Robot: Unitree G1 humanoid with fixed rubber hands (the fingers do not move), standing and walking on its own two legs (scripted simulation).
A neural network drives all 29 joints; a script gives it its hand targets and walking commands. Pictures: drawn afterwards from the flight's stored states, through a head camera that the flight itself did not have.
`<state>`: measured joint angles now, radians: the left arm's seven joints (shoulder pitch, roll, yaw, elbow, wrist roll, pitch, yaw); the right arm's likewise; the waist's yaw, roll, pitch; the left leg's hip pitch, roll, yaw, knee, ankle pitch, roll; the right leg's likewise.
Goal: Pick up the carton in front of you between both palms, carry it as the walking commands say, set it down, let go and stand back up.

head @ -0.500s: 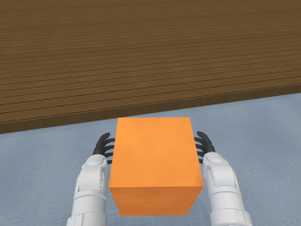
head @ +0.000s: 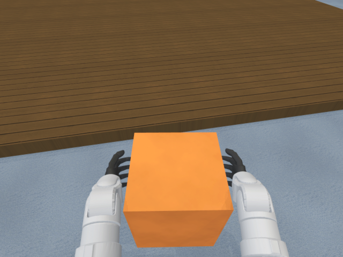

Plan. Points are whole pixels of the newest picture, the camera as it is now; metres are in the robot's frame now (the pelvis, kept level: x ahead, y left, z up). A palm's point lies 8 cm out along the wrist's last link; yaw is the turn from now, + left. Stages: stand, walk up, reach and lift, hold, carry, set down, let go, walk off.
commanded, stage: hold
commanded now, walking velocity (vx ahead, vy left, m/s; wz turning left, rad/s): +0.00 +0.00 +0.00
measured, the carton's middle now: (175, 191) +0.29 +0.00 -0.03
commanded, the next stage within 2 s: carry in 0.16 s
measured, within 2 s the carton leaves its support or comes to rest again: neither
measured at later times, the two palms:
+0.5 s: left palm (105, 147) +0.35 +0.17 +0.09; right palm (227, 143) +0.35 -0.13 +0.09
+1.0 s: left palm (106, 104) +0.57 +0.22 +0.06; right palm (196, 101) +0.57 -0.08 +0.06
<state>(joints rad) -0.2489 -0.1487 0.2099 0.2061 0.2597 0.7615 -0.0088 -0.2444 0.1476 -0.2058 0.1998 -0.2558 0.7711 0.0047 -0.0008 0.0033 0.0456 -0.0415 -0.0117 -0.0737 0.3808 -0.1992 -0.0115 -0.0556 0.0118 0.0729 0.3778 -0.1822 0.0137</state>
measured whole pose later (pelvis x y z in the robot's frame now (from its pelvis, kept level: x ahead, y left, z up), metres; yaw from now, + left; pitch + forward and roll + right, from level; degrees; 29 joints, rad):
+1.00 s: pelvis +0.34 +0.07 -0.02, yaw +0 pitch +4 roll +1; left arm 0.05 -0.13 0.07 -0.50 -0.03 1.15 0.19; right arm 0.04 0.13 -0.05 -0.45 0.02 1.12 -0.20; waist 0.00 -0.03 -0.13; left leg -0.46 0.05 0.26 0.61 -0.22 0.10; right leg -0.27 -0.12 -0.06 1.07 -0.46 0.02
